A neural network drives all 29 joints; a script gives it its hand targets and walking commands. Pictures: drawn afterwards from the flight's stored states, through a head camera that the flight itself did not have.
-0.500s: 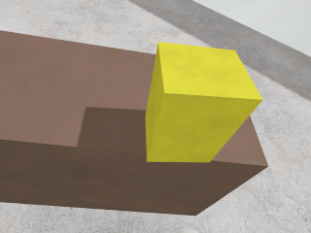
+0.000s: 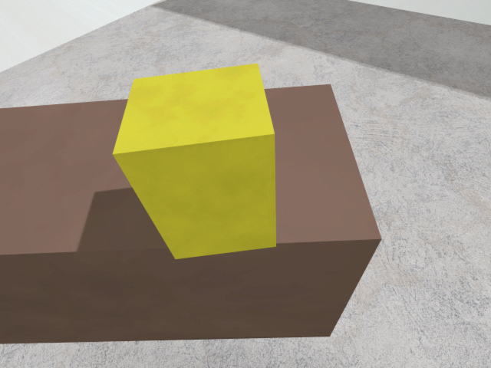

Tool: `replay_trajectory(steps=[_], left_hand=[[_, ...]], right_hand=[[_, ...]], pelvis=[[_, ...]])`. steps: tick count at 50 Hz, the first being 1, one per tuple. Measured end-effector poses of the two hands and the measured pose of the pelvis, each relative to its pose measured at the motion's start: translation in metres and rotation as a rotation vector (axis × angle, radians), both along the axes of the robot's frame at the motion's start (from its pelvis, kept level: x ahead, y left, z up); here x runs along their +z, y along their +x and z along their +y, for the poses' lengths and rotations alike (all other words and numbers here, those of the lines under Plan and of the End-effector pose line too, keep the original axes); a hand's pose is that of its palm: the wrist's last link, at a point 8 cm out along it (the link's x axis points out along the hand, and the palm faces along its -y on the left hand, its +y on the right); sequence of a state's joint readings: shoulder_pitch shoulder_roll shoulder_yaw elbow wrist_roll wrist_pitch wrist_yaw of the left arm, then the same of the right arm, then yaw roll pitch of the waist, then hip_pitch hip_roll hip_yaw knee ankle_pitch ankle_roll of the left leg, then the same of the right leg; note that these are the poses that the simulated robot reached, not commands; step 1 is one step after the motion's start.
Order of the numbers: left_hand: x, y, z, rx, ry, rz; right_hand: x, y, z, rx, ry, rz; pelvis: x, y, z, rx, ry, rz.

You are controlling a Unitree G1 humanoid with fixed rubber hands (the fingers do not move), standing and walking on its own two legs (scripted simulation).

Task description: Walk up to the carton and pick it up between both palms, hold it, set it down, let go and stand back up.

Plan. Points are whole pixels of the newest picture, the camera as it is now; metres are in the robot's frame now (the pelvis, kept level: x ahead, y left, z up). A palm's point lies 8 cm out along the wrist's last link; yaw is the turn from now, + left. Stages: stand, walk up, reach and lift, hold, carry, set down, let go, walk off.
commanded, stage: walk up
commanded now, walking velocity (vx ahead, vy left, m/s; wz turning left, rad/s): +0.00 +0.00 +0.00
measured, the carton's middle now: (212, 171) +0.41 +0.06 +0.10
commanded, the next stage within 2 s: none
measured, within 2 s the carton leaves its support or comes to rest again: neither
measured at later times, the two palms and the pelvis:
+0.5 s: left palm out of the picture +0.01 +0.19 -0.15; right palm out of the picture -0.01 -0.24 -0.15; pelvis +0.01 -0.02 +0.00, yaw -1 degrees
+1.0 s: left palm out of the picture -0.02 +0.22 -0.16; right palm out of the picture +0.01 -0.20 -0.15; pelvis +0.01 +0.01 -0.01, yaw +0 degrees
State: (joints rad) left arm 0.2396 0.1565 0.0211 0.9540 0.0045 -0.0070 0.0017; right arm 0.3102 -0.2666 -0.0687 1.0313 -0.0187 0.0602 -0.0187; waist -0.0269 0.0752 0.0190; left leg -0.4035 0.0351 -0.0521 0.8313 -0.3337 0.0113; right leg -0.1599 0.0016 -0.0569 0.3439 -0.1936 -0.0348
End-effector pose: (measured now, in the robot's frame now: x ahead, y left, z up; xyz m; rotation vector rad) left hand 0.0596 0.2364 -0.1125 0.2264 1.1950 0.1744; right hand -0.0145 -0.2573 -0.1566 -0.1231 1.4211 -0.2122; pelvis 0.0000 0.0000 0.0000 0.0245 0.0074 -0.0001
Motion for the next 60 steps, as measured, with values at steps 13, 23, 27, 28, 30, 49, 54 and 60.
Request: replay_trajectory(steps=[13, 23, 27, 28, 30, 49, 54, 60], left_hand=[[-0.028, -0.015, -0.049, 0.014, -0.058, 0.053], [-0.035, -0.039, -0.044, 0.050, -0.082, 0.130], [-0.034, -0.051, -0.042, 0.058, -0.077, 0.166], [-0.034, -0.054, -0.042, 0.060, -0.076, 0.175], [-0.034, -0.059, -0.042, 0.062, -0.076, 0.188], [-0.046, -0.079, -0.013, 0.100, -0.111, 0.211], [-0.044, -0.074, -0.012, 0.092, -0.135, 0.214], [-0.042, -0.079, 0.000, 0.092, -0.121, 0.246]], right_hand=[[-0.005, -0.003, 0.001, -0.009, 0.018, 0.052], [0.003, 0.006, 0.017, 0.028, 0.031, 0.029], [0.001, 0.008, 0.023, 0.032, 0.044, 0.024], [0.001, 0.009, 0.024, 0.033, 0.046, 0.023], [0.000, 0.009, 0.025, 0.033, 0.050, 0.023], [0.006, 0.025, 0.052, 0.076, 0.010, -0.016], [0.008, 0.018, 0.070, 0.064, 0.033, -0.009], [0.007, 0.008, 0.081, 0.044, 0.043, 0.012]], pelvis=[[-0.008, 0.010, -0.027, -0.006, -0.041, -0.018], [-0.004, 0.012, -0.026, -0.011, -0.021, -0.033], [-0.004, 0.011, -0.024, -0.013, -0.020, -0.035], [-0.004, 0.011, -0.024, -0.013, -0.020, -0.035], [-0.004, 0.011, -0.023, -0.014, -0.020, -0.035], [-0.007, 0.007, 0.010, 0.002, -0.030, -0.033], [-0.004, 0.009, 0.020, 0.000, -0.023, -0.031], [-0.003, 0.012, 0.030, 0.000, -0.021, -0.028]])
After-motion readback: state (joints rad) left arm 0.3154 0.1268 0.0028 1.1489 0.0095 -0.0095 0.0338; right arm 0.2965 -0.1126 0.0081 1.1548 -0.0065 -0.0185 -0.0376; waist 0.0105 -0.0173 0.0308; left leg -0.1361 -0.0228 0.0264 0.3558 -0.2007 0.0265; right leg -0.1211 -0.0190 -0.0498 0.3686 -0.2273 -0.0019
